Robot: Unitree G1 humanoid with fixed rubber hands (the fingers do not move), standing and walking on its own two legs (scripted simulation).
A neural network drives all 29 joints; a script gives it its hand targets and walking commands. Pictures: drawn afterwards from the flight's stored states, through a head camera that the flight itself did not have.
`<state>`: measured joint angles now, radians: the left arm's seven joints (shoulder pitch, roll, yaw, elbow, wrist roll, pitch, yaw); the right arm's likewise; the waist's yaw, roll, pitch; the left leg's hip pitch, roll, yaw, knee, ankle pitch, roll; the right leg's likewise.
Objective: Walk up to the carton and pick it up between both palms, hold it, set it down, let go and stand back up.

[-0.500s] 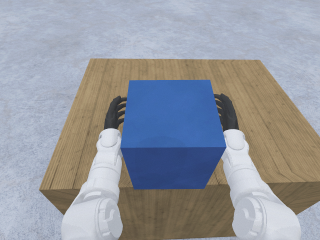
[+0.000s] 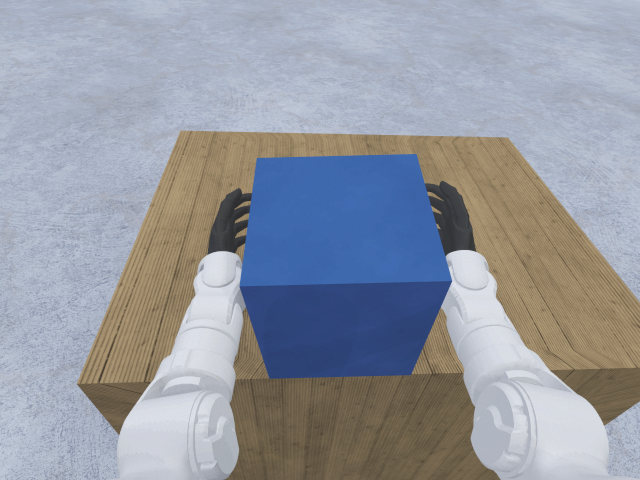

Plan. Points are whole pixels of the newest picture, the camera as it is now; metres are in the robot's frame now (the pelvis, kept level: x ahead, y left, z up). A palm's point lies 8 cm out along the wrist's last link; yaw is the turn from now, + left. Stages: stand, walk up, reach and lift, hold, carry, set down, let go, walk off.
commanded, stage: reach and lift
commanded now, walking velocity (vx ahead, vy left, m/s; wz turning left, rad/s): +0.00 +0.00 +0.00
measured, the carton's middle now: (338, 273) +0.40 +0.03 +0.07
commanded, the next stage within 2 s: none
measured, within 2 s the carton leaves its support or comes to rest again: neither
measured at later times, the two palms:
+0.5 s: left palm (218, 227) +0.38 +0.18 +0.16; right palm (473, 227) +0.39 -0.12 +0.18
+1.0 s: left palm (222, 207) +0.37 +0.17 +0.19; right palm (494, 204) +0.38 -0.13 +0.22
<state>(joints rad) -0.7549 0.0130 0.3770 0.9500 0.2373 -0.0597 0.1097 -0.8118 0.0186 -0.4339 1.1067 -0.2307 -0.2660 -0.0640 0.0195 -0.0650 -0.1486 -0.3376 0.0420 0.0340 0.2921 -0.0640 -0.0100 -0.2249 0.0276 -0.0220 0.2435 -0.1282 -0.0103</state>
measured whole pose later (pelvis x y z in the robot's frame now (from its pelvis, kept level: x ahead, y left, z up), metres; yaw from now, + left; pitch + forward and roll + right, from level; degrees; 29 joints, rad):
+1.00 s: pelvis -0.01 +0.01 +0.00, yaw +1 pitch -4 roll -1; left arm -0.74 0.03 0.27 0.44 0.22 0.58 0.11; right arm -0.89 -0.08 -0.11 0.84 0.20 0.23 -0.14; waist -0.08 -0.07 -0.06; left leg -0.16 0.03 0.03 0.32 -0.09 0.01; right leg -0.04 0.01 -0.03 0.26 -0.15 0.00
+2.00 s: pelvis +0.00 +0.01 +0.00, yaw +1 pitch -5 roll -1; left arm -0.77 0.03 0.32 0.29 0.19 0.82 0.07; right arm -0.99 -0.15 0.01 0.73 0.36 0.52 -0.23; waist -0.11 -0.02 -0.13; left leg -0.15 0.02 0.02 0.37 -0.14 0.00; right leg -0.01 0.01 -0.04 0.28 -0.19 0.01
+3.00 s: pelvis +0.00 +0.00 +0.00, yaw +2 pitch -2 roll -1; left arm -0.87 0.07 0.35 0.39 0.16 0.88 0.06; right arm -1.12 -0.18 0.02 0.81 0.40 0.62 -0.27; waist -0.09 -0.01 -0.19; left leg -0.21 0.03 0.00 0.38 -0.13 -0.01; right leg -0.07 0.02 -0.05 0.30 -0.19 0.00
